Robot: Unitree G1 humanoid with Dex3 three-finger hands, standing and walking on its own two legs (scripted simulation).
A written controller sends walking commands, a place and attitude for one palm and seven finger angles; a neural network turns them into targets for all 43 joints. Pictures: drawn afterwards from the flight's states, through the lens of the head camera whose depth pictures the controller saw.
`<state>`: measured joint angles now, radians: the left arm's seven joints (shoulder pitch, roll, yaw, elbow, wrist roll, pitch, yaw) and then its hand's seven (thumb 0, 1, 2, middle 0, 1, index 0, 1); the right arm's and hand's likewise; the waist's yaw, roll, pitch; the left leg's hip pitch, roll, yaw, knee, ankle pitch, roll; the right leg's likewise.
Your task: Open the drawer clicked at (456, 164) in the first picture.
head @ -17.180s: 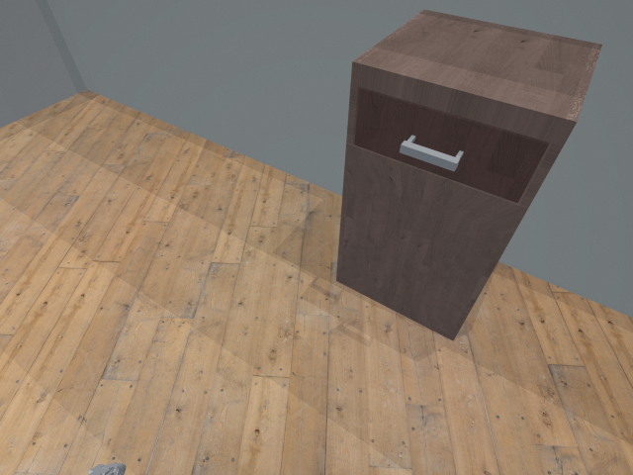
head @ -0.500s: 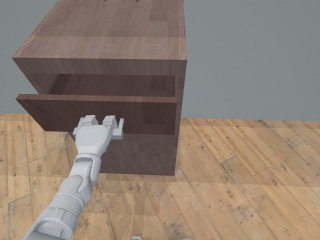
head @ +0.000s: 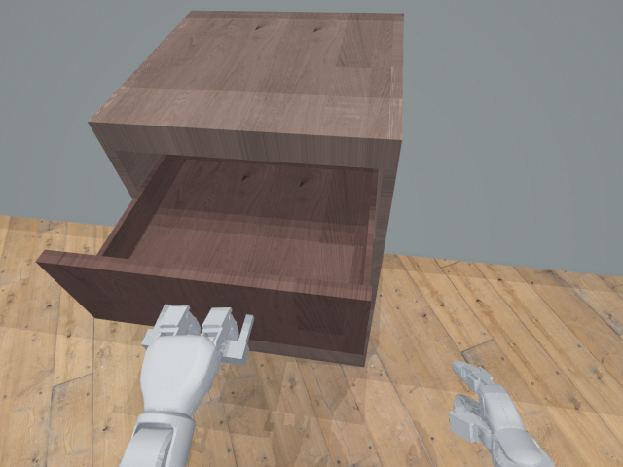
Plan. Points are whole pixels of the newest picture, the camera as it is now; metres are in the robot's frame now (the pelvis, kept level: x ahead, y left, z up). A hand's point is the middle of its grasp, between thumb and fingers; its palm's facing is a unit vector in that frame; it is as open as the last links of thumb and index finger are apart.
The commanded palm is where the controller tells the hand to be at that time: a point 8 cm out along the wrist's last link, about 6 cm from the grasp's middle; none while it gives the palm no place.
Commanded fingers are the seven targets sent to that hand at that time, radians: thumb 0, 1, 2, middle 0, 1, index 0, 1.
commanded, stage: pull the drawer open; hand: left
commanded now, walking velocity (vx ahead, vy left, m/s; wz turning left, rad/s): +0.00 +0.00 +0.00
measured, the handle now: (201, 331) +0.29 +0.18 +0.01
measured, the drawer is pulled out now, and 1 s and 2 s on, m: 0.23 0.30 0.30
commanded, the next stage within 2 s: open the thumb to release the handle in 0.70 s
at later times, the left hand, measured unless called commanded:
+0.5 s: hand (173, 447) +0.15 +0.18 -0.01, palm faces -0.04 -0.11 -0.99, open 5.7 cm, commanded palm +0.10 +0.19 +0.04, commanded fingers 0.00 0.90 0.90 -0.40 -1.35 -0.40 -1.35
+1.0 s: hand (167, 437) +0.16 +0.19 -0.01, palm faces +0.02 -0.10 -0.99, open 6.4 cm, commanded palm +0.13 +0.19 +0.04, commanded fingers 0.00 0.13 0.57 -0.34 -1.27 -0.34 -1.27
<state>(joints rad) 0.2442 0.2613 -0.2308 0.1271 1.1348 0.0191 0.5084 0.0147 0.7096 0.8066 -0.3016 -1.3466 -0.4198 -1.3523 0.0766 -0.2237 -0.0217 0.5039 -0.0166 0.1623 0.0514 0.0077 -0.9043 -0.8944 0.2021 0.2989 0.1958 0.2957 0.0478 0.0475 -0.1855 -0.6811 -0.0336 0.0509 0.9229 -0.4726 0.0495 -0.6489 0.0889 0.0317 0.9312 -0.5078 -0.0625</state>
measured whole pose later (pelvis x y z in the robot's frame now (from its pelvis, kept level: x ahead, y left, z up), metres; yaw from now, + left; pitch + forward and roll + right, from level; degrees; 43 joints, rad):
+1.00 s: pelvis -0.02 -0.03 -0.03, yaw +0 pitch +16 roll +2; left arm 0.55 0.34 -0.03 -0.11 1.06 -0.15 0.53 -0.01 0.59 0.75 -0.35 -1.31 -0.39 -1.32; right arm 0.11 -0.24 -0.03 0.51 -0.06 0.14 0.04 0.01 -0.90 -0.89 0.20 0.30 0.20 0.30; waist 0.07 0.05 -0.19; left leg -0.84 -0.06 -0.01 1.06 -0.51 0.00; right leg -0.82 0.10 0.02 1.11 -0.56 -0.10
